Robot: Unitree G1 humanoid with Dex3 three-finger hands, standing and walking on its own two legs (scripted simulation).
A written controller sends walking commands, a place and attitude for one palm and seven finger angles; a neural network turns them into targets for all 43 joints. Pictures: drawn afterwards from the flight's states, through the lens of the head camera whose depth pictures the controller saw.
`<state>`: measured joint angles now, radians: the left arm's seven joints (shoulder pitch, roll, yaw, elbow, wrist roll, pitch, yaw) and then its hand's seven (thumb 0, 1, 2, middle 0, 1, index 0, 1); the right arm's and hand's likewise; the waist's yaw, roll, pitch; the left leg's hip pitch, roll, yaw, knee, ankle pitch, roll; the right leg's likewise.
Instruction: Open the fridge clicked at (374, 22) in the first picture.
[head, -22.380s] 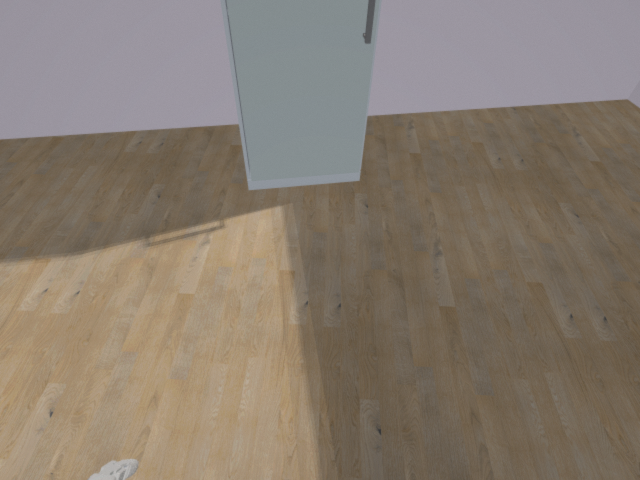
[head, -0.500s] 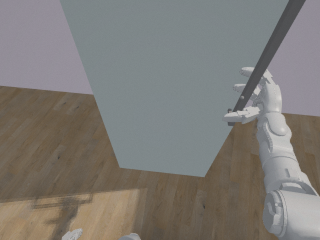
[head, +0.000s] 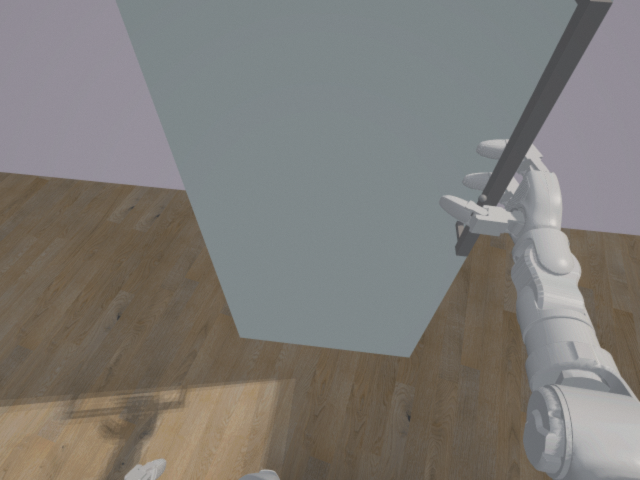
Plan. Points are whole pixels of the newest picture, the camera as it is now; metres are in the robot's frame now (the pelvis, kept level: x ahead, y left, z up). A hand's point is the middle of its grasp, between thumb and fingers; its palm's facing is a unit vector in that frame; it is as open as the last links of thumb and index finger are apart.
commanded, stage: grip the handle and tug to test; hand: right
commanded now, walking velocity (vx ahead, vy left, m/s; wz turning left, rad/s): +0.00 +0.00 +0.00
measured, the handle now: (505, 153) +0.51 -0.17 +0.15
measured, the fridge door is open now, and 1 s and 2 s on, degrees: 0 0 23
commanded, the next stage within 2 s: pull the door a little, standing still in 1.02 s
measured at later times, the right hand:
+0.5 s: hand (483, 198) +0.45 -0.14 +0.12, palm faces +0.01 +1.00 -0.01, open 5.4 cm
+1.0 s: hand (483, 201) +0.45 -0.14 +0.12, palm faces +0.00 +1.00 +0.00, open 5.5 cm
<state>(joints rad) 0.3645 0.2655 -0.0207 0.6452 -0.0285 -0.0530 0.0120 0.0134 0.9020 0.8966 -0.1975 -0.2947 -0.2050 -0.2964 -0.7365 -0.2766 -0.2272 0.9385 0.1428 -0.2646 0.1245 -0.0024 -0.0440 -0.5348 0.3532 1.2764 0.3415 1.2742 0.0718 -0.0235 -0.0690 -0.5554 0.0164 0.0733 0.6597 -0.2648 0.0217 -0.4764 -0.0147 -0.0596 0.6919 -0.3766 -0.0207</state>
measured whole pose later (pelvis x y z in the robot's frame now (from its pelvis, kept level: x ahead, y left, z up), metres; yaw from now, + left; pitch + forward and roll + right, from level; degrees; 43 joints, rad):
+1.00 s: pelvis +0.02 +0.00 +0.01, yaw +1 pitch +9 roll +0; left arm 0.35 0.26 -0.01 0.61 -0.03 -0.04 0.00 0.01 0.90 0.90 -0.20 -0.29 -0.20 -0.30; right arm -0.55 -0.24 -0.21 0.68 0.16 -0.17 0.11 0.02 -0.79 -0.80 0.34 1.40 0.34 1.40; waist 0.05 -0.04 -0.09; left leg -0.49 0.00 0.06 0.62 -0.28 0.02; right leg -0.40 -0.02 -0.07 0.63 -0.39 -0.02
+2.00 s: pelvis -0.03 +0.02 +0.02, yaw -2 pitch +0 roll -1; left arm 0.16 0.18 -0.06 0.54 0.01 0.09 0.08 0.02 0.90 0.90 -0.20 -0.29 -0.21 -0.30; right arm 0.03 -0.15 0.05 -0.03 0.04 -0.06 -0.10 0.00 -0.69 -0.73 0.40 1.35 0.35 1.39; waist 0.03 -0.05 0.03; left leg -0.34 0.02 0.10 0.52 -0.18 0.04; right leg -0.25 0.00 -0.03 0.49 -0.24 0.01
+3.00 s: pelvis -0.04 +0.44 +0.00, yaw -46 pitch +0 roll +1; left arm 0.18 0.14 0.01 0.63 0.02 -0.14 0.05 0.02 0.90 0.90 -0.20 -0.29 -0.21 -0.30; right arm 0.09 -0.23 0.04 -0.32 -0.02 -0.06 -0.03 -0.03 -0.64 -0.78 0.42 1.35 0.28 1.37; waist 0.02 -0.03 0.16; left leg -0.34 0.02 0.02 0.68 -0.44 0.01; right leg -0.50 -0.16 0.15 0.61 -0.33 0.08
